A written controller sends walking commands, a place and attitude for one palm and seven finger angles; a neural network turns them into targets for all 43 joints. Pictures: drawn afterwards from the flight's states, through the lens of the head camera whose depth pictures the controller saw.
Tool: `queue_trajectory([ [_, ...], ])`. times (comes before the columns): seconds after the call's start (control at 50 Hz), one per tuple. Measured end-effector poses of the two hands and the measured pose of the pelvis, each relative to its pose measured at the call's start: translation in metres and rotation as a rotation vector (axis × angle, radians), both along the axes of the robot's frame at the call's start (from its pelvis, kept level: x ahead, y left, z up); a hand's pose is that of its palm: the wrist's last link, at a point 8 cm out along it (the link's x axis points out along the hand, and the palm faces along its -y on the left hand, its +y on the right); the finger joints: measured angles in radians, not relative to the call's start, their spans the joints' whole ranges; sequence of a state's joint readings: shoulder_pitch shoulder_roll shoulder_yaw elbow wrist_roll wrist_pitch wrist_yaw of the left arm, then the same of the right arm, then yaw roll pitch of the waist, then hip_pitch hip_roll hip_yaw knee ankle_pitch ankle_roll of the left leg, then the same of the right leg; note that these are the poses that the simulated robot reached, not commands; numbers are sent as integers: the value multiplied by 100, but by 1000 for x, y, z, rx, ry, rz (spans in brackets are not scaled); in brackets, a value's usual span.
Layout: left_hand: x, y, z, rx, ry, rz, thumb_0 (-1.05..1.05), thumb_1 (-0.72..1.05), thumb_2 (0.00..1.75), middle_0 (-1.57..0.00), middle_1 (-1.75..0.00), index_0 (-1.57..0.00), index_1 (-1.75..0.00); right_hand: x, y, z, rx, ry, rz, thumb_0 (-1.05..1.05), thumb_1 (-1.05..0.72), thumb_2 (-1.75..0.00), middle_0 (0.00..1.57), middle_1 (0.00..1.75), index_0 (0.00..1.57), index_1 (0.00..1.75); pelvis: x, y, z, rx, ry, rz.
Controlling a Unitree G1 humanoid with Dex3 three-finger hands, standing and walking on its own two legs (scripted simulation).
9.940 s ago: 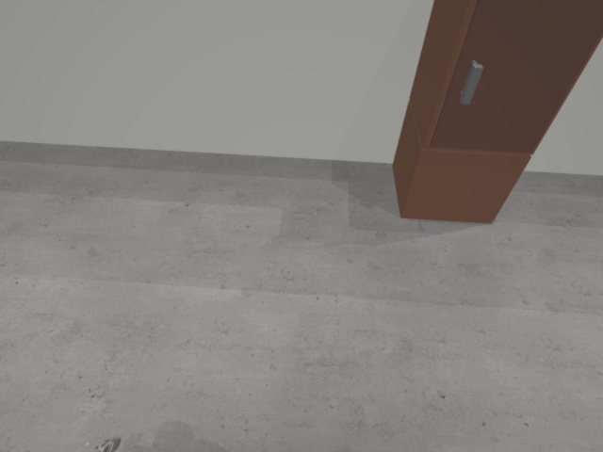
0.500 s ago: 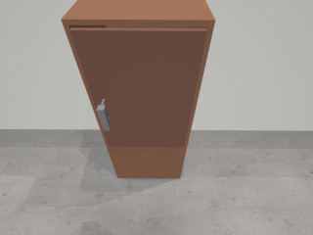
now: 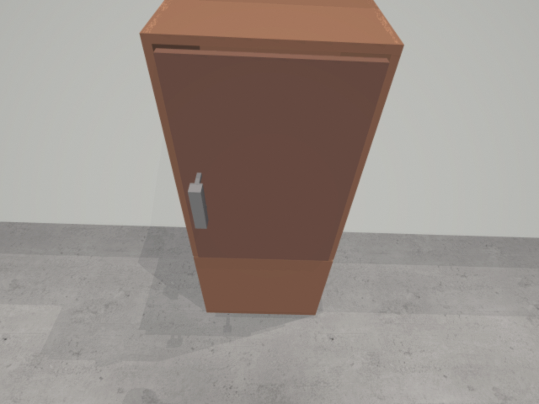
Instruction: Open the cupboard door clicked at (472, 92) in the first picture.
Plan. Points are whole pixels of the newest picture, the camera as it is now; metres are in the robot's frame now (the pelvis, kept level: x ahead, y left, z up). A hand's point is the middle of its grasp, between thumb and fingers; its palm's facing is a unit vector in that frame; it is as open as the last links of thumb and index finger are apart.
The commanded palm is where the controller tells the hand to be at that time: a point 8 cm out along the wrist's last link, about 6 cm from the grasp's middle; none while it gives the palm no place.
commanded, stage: look again from close up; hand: left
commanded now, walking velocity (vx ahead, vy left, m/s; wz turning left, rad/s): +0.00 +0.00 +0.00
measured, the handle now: (200, 200) +0.54 +0.19 -0.07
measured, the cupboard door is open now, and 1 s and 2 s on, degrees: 0 0 0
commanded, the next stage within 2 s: raise the hand with hooked fingers in 0.10 s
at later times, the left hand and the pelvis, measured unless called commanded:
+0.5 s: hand (151, 362) +0.18 +0.19 -0.03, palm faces +0.08 -0.99 -0.07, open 8.0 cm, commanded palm +0.12 +0.26 -0.06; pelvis -0.04 -0.02 -0.06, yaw +0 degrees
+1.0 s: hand (133, 363) +0.19 +0.22 -0.06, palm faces +0.06 -1.00 -0.05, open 10.9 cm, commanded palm +0.16 +0.27 -0.06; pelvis -0.05 -0.03 -0.10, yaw +0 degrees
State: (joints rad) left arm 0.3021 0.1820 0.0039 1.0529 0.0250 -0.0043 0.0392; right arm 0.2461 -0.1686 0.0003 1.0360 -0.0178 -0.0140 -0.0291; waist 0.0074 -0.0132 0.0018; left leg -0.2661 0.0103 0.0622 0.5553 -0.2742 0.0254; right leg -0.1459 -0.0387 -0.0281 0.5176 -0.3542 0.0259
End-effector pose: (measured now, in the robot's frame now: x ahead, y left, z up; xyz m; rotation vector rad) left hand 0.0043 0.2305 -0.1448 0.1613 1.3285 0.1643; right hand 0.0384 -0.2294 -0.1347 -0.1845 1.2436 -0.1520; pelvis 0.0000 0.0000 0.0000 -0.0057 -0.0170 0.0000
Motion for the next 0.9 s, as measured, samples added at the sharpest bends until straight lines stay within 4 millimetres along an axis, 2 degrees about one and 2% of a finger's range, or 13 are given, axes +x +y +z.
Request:
queue_trajectory([
  [0.1,0,11,4,16,8,-9,0,91,90,-20,-29,-20,-30,-1,4,1,4,10,9,1,-93,-90,20,30,20,30,-2,4,2,5,7,-2],
  [0.22,-6,14,6,26,30,-14,0,91,90,-20,-29,-20,-30,-8,3,0,9,42,10,1,-92,-90,20,30,20,30,-3,5,3,2,12,-4],
  [0.26,20,18,25,33,-141,72,1,91,90,-20,-30,-20,-30,-3,1,6,-6,-38,2,1,-92,-90,20,30,20,30,-5,4,2,4,18,1],
  [0.36,116,19,110,79,-811,86,1,87,88,-20,-32,-20,-32,33,-11,18,-39,-336,14,1,-91,-90,20,30,20,30,-16,-2,-9,13,67,33],
  [0.42,151,16,133,44,-1116,18,1,82,87,-20,-35,-20,-35,60,-22,19,-51,-464,45,1,-91,-90,20,30,20,30,-28,-9,-26,5,143,24],
  [0.46,158,11,132,-2,-1266,-58,0,79,85,-21,-37,-20,-38,78,-31,17,-60,-541,73,1,-91,-90,20,30,20,30,-36,-15,-43,5,195,13],
  [0.5,155,7,120,-45,-1343,-144,0,75,83,-21,-40,-21,-40,94,-40,13,-70,-612,101,1,-91,-90,20,30,20,30,-44,-21,-62,2,230,8],
  [0.58,129,12,81,-105,-1293,-144,0,66,80,-22,-46,-22,-46,119,-52,4,-96,-705,137,1,-91,-90,20,30,20,30,-54,-32,-92,-4,264,9],
  [0.64,108,21,67,-77,-1247,-73,0,59,77,-23,-50,-22,-50,126,-53,-3,-110,-724,160,1,-91,-90,20,30,20,30,-57,-37,-104,-18,270,16],
  [0.68,100,25,69,-39,-1259,-57,1,54,75,-23,-53,-23,-53,126,-51,-10,-114,-714,175,1,-91,-90,20,30,20,30,-58,-40,-108,-30,273,22],
  [0.74,103,25,80,-12,-1313,-89,1,47,72,-23,-57,-23,-57,118,-46,-25,-106,-671,190,1,-91,-90,20,30,20,30,-59,-43,-112,-46,281,30],
  [0.82,126,25,84,-59,-1318,-162,1,37,68,-24,-63,-23,-63,98,-39,-44,-81,-592,170,1,-90,-90,20,30,20,30,-60,-44,-113,-55,293,30],
  [0.9,150,32,82,-107,-1251,-172,0,28,64,-25,-69,-24,-69,74,-37,-54,-65,-518,117,2,-90,-90,20,30,20,30,-59,-42,-109,-51,303,19],
])
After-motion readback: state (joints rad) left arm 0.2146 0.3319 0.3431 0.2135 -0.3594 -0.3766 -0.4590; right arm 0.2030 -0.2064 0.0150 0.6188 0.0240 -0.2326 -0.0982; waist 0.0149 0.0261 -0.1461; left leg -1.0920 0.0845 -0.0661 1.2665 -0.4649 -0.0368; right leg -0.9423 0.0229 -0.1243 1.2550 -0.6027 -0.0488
